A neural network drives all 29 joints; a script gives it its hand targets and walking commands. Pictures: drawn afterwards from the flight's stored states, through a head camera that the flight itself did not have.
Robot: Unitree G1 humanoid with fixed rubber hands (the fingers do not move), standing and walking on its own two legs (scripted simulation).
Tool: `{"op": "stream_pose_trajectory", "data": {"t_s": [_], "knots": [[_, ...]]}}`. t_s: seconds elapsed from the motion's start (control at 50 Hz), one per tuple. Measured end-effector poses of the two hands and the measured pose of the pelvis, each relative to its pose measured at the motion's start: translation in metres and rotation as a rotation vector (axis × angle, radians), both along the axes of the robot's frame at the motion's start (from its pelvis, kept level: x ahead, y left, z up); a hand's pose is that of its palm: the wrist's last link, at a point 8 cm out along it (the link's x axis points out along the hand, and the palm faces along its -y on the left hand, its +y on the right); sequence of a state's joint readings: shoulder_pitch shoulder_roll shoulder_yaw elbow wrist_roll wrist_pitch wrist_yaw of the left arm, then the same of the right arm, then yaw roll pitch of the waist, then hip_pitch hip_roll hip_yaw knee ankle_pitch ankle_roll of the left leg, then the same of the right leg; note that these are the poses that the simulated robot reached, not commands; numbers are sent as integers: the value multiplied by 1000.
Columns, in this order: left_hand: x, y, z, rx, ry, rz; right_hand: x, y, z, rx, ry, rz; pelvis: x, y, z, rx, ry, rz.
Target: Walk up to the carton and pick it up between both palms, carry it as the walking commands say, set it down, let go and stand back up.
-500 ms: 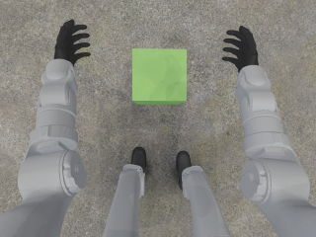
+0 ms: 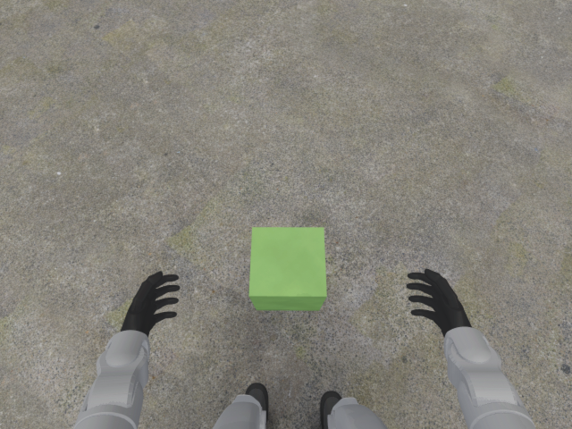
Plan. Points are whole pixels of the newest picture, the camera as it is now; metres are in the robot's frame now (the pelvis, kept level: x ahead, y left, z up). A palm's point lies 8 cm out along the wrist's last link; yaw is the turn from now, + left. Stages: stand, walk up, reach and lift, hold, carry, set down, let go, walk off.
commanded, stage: let go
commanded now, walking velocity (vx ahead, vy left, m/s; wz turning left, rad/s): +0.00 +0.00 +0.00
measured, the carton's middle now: (287, 271) +0.48 +0.01 -0.63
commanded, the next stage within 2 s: stand in 0.68 s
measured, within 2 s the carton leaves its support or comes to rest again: neither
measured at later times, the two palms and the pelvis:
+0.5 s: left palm (117, 382) +0.19 +0.23 -0.05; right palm (486, 377) +0.19 -0.23 -0.05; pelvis +0.03 +0.00 +0.02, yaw -1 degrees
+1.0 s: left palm (100, 410) +0.16 +0.26 -0.08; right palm (500, 402) +0.16 -0.26 -0.09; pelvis +0.07 +0.00 +0.01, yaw +1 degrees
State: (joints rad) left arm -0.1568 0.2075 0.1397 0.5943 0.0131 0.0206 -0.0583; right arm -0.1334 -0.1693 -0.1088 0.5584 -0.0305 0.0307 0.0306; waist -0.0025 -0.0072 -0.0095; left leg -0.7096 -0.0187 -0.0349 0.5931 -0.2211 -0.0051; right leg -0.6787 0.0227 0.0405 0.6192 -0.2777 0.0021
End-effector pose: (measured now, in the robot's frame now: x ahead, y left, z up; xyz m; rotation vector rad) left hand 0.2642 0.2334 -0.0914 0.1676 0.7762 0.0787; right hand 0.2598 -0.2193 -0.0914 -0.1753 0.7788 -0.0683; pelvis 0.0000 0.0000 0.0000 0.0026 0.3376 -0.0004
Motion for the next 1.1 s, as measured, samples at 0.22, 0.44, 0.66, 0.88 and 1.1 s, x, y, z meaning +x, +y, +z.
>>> {"op": "stream_pose_trajectory", "data": {"t_s": [0.22, 0.44, 0.66, 0.88, 1.1], "knots": [[-64, -1, 35, 4, 12, -15, -65, -16, 38, -10, 11, -11, 21, -3, 19, 2, -242, -8], [-75, -1, 44, 0, 24, -27, -74, -11, 44, 7, 14, -2, 28, 0, 20, 3, -405, -15], [-67, -2, 46, -1, 22, -13, -65, -9, 46, -6, 19, -19, 32, 2, 19, 4, -437, -19], [-98, 27, 21, 129, 102, 40, -99, -40, 9, -101, 133, -48, 56, 1, 15, 8, -296, 1], [-108, 26, 4, 129, 197, 87, -100, -45, -11, -106, 235, -54, 80, -4, 9, 6, -262, 12]]}}
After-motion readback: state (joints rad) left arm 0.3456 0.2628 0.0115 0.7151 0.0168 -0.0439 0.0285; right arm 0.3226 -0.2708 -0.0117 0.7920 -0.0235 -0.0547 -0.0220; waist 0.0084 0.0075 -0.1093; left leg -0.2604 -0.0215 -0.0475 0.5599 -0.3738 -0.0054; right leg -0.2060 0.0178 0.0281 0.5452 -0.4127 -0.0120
